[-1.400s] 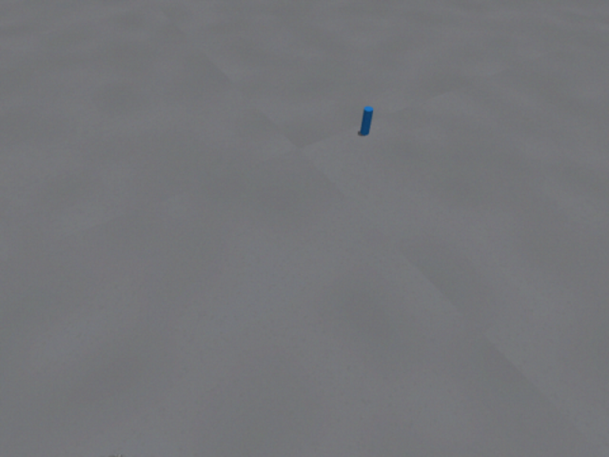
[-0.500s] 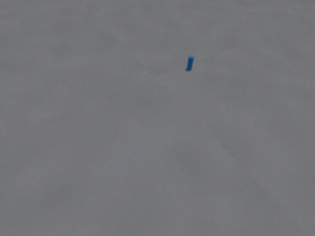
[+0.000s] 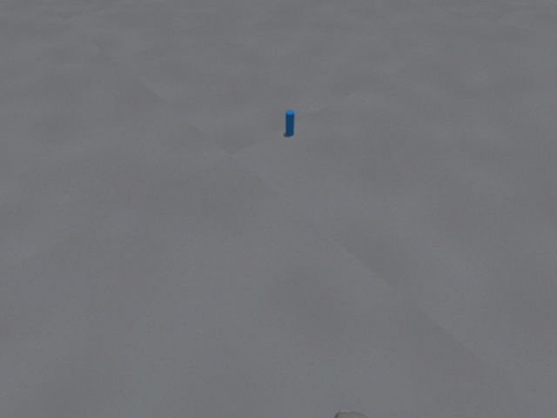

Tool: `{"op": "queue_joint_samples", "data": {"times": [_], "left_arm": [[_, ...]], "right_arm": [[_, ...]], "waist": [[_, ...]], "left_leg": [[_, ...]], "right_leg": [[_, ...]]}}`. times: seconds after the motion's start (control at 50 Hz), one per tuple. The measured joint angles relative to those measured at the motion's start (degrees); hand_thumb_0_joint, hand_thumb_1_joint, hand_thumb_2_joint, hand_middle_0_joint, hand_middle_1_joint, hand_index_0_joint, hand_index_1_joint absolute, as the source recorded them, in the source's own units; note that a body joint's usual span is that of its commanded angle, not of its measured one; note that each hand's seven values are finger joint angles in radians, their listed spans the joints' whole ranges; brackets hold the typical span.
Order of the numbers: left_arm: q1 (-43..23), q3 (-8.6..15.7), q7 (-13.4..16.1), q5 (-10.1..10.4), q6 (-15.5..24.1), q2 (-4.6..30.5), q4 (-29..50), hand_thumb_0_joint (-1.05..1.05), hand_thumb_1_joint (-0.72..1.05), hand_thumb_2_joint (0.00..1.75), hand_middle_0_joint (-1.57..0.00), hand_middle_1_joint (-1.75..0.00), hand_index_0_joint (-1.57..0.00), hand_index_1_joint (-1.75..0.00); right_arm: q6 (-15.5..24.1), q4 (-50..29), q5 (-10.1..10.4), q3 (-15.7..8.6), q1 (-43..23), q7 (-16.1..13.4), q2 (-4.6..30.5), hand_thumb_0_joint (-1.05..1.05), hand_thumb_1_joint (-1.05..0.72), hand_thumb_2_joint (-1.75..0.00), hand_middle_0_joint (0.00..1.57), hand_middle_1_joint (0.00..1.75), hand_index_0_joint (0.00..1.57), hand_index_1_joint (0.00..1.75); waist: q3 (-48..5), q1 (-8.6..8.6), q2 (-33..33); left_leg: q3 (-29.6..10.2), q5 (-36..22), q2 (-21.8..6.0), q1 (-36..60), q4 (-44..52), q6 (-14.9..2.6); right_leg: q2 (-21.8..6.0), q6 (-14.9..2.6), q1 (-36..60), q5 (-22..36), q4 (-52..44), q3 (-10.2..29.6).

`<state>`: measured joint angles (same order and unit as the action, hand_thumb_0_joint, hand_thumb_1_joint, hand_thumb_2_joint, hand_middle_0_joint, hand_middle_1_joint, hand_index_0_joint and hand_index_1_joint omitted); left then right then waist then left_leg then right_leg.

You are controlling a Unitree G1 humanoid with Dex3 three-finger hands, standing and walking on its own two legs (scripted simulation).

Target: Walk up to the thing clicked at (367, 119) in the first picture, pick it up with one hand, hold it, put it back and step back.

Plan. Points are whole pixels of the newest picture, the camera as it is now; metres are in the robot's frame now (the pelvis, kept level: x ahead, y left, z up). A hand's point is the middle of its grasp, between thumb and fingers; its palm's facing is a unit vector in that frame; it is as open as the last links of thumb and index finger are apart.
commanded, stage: walk up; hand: left
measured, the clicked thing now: (289, 123) +1.84 -0.06 -0.69
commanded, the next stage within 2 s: none
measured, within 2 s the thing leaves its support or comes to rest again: neither
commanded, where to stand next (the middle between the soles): +1.48 -0.22 m, yaw -10 degrees
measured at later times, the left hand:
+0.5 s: hand (154, 341) +0.28 +0.25 -0.17, palm faces -0.11 -0.94 -0.33, open 7.4 cm
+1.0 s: hand (231, 179) +0.69 +0.13 -0.12, palm faces -0.22 -0.90 -0.39, open 7.4 cm
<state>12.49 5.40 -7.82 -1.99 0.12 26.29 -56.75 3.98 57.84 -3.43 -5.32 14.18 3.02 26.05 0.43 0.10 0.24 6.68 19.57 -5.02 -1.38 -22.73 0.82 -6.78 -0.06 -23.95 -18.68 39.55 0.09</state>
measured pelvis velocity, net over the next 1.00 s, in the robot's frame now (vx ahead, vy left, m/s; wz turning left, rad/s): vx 0.50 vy -0.10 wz -0.19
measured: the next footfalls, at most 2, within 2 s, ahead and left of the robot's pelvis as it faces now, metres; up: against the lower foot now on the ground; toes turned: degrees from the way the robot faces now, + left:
right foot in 0.04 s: +0.13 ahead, -0.17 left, +0.00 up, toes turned -6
left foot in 0.46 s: +0.39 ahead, +0.09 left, +0.00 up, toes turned +1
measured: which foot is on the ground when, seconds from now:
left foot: down 0.00-0.06, up 0.08-0.44, down 0.46-0.92, up 0.94-1.00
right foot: up 0.00-0.02, down 0.04-0.48, up 0.50-0.88, down 0.90-1.00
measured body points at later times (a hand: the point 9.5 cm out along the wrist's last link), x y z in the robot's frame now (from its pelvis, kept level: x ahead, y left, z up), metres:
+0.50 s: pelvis +0.23 -0.02 -0.02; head +0.24 +0.00 +0.43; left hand +0.29 +0.30 -0.15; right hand +0.32 -0.36 -0.10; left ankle +0.35 +0.09 -0.74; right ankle +0.10 -0.16 -0.71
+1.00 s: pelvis +0.50 -0.10 -0.01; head +0.51 -0.13 +0.43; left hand +0.70 +0.18 -0.09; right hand +0.44 -0.42 -0.15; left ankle +0.39 +0.08 -0.67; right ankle +0.56 -0.22 -0.74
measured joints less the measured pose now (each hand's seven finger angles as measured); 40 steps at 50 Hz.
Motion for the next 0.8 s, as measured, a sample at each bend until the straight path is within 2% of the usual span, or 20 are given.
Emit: {"op": "queue_joint_samples", "data": {"times": [0.04, 0.06, 0.08, 0.1, 0.14, 0.18, 0.3, 0.36, 0.44, 0.48, 0.5, 0.54, 0.58, 0.64, 0.72, 0.8], "left_arm": [[0.9, 0.5, 0.2, -0.2, 0.7, 0.9, 0.3, 0.01, 0.91, 0.9, -0.2, -0.3, -0.2, -0.3], [0.8, 0.8, 0.7, -0.3, 1.3, 0.9, 0.4, 0.01, 0.91, 0.9, -0.2, -0.3, -0.2, -0.3], [0.8, 1.0, 1.4, -0.4, 2.0, 0.5, 0.9, 0.01, 0.91, 0.9, -0.2, -0.3, -0.2, -0.3], [1.1, 1.0, 1.9, -0.2, 2.6, 0.1, 1.5, 0.01, 0.91, 0.9, -0.2, -0.3, -0.2, -0.3], [2.2, 0.3, 2.4, 0.7, 3.0, -1.5, 2.2, 0.01, 0.91, 0.9, -0.2, -0.3, -0.2, -0.3], [3.6, -0.7, 2.8, 1.0, 3.1, -2.9, 2.3, 0.01, 0.91, 0.9, -0.2, -0.3, -0.2, -0.3], [7.4, -2.0, 3.0, 1.3, 3.5, -3.8, 2.7, 0.01, 0.9, 0.9, -0.21, -0.3, -0.21, -0.3], [8.2, -2.0, 3.1, 1.1, 3.8, -3.1, 3.4, 0.01, 0.9, 0.9, -0.21, -0.3, -0.21, -0.3], [8.2, -2.1, 3.3, 1.0, 3.8, -2.0, 4.0, 0.01, 0.9, 0.9, -0.21, -0.3, -0.21, -0.3], [7.9, -2.0, 3.7, 1.0, 3.6, -1.3, 4.0, 0.01, 0.9, 0.9, -0.21, -0.3, -0.21, -0.3], [7.3, -2.0, 4.1, 1.2, 3.2, -1.3, 3.7, 0.01, 0.9, 0.9, -0.21, -0.3, -0.21, -0.3], [5.9, -2.7, 4.8, 1.5, 2.8, -1.1, 3.4, 0.01, 0.9, 0.9, -0.21, -0.3, -0.2, -0.3], [4.8, -3.0, 4.7, 1.9, 3.2, -0.5, 3.5, 0.01, 0.9, 0.9, -0.2, -0.3, -0.2, -0.3], [3.1, -2.7, 3.8, 2.0, 3.6, 0.1, 4.4, 0.01, 0.91, 0.9, -0.2, -0.3, -0.2, -0.3], [0.8, -2.4, 2.5, 1.5, 3.1, 0.3, 5.3, 0.01, 0.91, 0.9, -0.2, -0.3, -0.2, -0.3], [-1.8, -2.3, 1.6, 1.3, 2.7, -0.1, 5.5, 0.01, 0.91, 0.9, -0.2, -0.3, -0.2, -0.3]], "right_arm": [[-0.5, -0.2, 0.0, -0.3, 0.2, 0.1, 1.1, 0.01, -0.9, -0.9, 0.2, 0.3, 0.21, 0.3], [-0.9, -0.2, 0.1, -0.4, 0.2, 0.0, 1.7, 0.01, -0.9, -0.9, 0.2, 0.3, 0.21, 0.3], [-1.4, -0.1, 0.4, -0.4, 0.1, -0.2, 2.1, 0.01, -0.91, -0.9, 0.2, 0.3, 0.21, 0.3], [-2.0, 0.1, 0.7, -0.3, -0.2, -0.3, 2.1, 0.01, -0.91, -0.9, 0.2, 0.3, 0.21, 0.3], [-2.4, 0.2, 1.4, 0.2, -1.2, 0.0, 2.2, 0.01, -0.91, -0.9, 0.2, 0.3, 0.2, 0.3], [-2.0, -0.5, 1.9, 0.6, -2.1, 0.7, 1.9, 0.01, -0.91, -0.9, 0.2, 0.3, 0.2, 0.3], [-1.2, -4.4, 1.8, 1.2, -3.0, 2.9, -0.6, 0.01, -0.91, -0.9, 0.2, 0.3, 0.2, 0.3], [-1.3, -5.1, 1.6, 1.3, -2.9, 3.3, -1.4, 0.01, -0.91, -0.9, 0.2, 0.3, 0.2, 0.3], [-0.8, -5.4, 1.5, 0.9, -2.4, 3.2, -1.6, 0.01, -0.91, -0.9, 0.2, 0.3, 0.21, 0.3], [0.4, -6.0, 1.2, 0.4, -2.7, 2.6, -1.9, 0.01, -0.91, -0.9, 0.2, 0.3, 0.21, 0.3], [1.1, -6.6, 1.0, 0.3, -3.0, 2.1, -2.2, 0.01, -0.91, -0.9, 0.2, 0.3, 0.21, 0.3], [1.7, -7.6, 1.9, 0.4, -2.5, 1.6, -3.0, 0.01, -0.91, -0.9, 0.2, 0.3, 0.21, 0.3], [1.7, -8.0, 2.4, 1.0, -1.3, 1.3, -3.7, 0.0, -0.91, -0.9, 0.2, 0.3, 0.21, 0.3], [1.9, -7.8, 2.7, 1.8, 1.1, 1.0, -3.8, 0.0, -0.91, -0.9, 0.2, 0.3, 0.21, 0.3], [2.1, -7.3, 2.6, 2.1, 4.2, 0.9, -2.9, 0.0, -0.91, -0.9, 0.2, 0.3, 0.21, 0.3], [1.7, -6.5, 2.8, 1.9, 6.7, 1.0, -1.6, 0.01, -0.9, -0.9, 0.2, 0.3, 0.21, 0.3]], "waist": [[-0.3, 0.16, 0.5], [0.1, 0.21, 1.9], [0.2, 0.48, 3.0], [0.3, 1.04, 3.3], [0.5, 1.9, 4.0], [0.6, 2.3, 4.6], [0.7, 3.08, 3.0], [1.0, 3.37, 1.9], [0.9, 3.33, 0.5], [1.5, 2.68, -1.8], [2.1, 2.03, -2.7], [2.5, 0.55, -3.3], [2.5, -0.3, -4.1], [2.2, -1.14, -4.5], [2.3, -2.18, -3.7], [2.7, -3.2, -2.1]], "left_leg": [[0.7, 4.6, -1.8, -0.2, -5.4, -0.2], [-0.5, 7.2, -3.7, -1.7, -10.9, -1.58], [-3.2, 9.2, -4.3, -4.9, -18.9, -2.26], [-5.3, 9.7, -3.2, -8.4, -26.8, -2.24], [-6.5, 6.5, -1.1, -14.8, -37.4, -2.09], [-5.5, 2.5, -0.4, -19.9, -39.7, -2.09], [-4.5, -4.6, -1.2, -28.5, -27.4, -0.47], [-4.9, -8.2, -2.0, -29.2, -19.5, 0.03], [-3.9, -10.9, -1.7, -25.5, -11.1, -0.6], [-2.1, -12.4, 0.1, -23.3, -11.2, -1.43], [-1.1, -10.5, 0.7, -23.1, -13.2, -1.57], [-0.2, -7.9, 0.9, -21.1, -13.7, -1.94], [0.9, -7.1, 1.1, -17.6, -10.8, -2.14], [2.2, -6.8, 1.7, -12.4, -5.9, -2.09], [3.3, -5.4, 2.2, -6.5, -1.3, -2.01], [3.8, -2.3, 2.2, -1.5, 0.5, -0.62]], "right_leg": [[0.2, 0.25, 2.3, 3.7, -3.9, -1.5], [1.7, 0.67, 2.7, 5.6, -2.7, -2.5], [2.9, 0.7, 2.4, 4.2, -0.5, -3.4], [3.5, 0.45, 2.6, 2.7, 0.7, -3.6], [4.5, -0.42, 5.1, 1.9, -1.2, -3.7], [5.4, -0.86, 8.6, 2.6, -5.5, -3.6], [7.2, -1.47, 16.5, 3.0, -14.5, -2.1], [7.8, -0.9, 19.4, 1.1, -15.8, -1.7], [7.5, 0.42, 22.4, -4.4, -13.3, -1.0], [5.1, -0.37, 20.1, -9.0, -3.8, 0.2], [5.1, -1.14, 16.9, -9.0, 4.6, 2.1], [7.0, -2.22, 9.9, -7.0, 19.2, 4.5], [7.0, -2.22, 4.0, -3.2, 25.0, 4.1], [4.8, -1.14, -2.5, 0.5, 22.2, 2.7], [2.0, 0.37, -7.1, 4.2, 11.3, 1.0], [0.7, -0.15, -7.3, 11.3, -0.9, -0.2]]}}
